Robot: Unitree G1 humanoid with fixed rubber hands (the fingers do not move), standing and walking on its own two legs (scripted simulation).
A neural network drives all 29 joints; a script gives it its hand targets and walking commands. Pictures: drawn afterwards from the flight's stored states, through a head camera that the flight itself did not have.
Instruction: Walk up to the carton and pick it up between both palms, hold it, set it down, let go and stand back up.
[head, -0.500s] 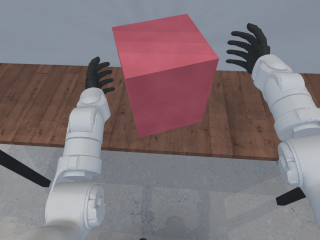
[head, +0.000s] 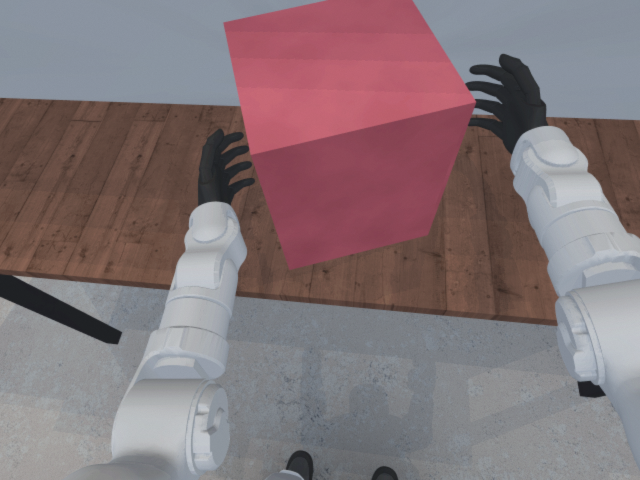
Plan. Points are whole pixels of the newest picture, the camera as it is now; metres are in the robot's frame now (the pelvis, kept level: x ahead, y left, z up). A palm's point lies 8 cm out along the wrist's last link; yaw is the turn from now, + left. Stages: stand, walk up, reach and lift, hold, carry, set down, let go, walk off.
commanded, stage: reach and lift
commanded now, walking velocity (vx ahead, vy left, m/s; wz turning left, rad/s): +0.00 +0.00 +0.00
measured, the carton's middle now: (339, 143) +0.51 +0.10 +0.06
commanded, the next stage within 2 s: none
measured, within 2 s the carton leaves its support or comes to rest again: leaves its support in 1.84 s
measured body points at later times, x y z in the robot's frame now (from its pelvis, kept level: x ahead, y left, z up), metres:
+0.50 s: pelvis -0.01 -0.01 +0.00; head +0.08 -0.01 +0.44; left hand +0.38 +0.21 +0.06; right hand +0.50 -0.07 +0.10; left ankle -0.01 +0.16 -0.74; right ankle +0.00 -0.07 -0.74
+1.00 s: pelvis -0.01 -0.01 +0.00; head +0.07 -0.01 +0.44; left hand +0.37 +0.22 +0.06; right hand +0.49 -0.06 +0.10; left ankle -0.01 +0.16 -0.74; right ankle +0.00 -0.07 -0.74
